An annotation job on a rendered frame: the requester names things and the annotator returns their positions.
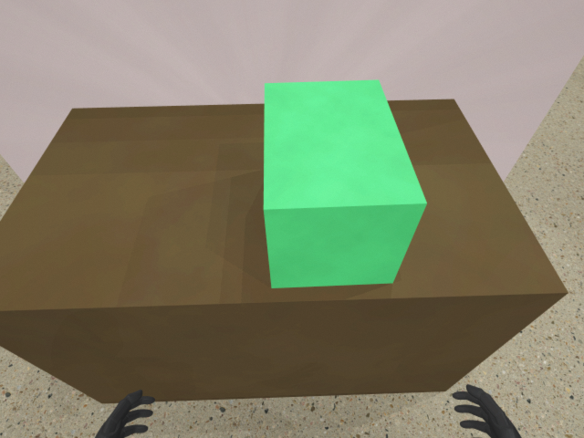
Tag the right robot hand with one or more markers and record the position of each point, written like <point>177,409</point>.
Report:
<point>496,425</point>

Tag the pedestal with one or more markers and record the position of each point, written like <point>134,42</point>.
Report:
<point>134,257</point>

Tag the carton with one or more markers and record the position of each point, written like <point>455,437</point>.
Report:
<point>341,198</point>

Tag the left robot hand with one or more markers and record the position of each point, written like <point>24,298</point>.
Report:
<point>114,426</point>

